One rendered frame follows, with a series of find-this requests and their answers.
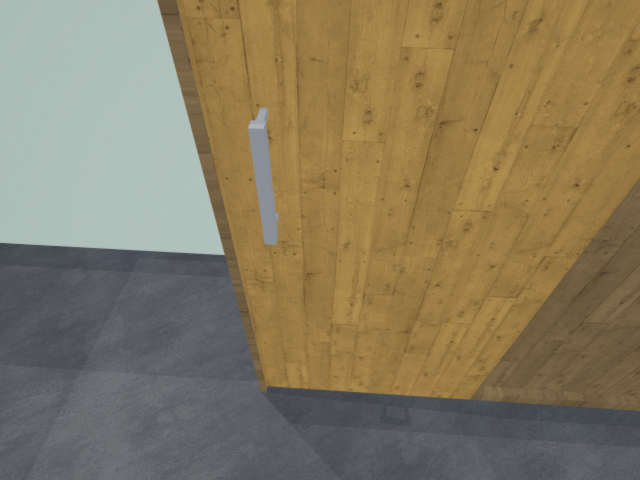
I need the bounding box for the wardrobe door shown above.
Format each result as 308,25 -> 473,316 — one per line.
480,178 -> 640,396
177,0 -> 640,400

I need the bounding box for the handle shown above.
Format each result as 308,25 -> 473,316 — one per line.
248,108 -> 278,245

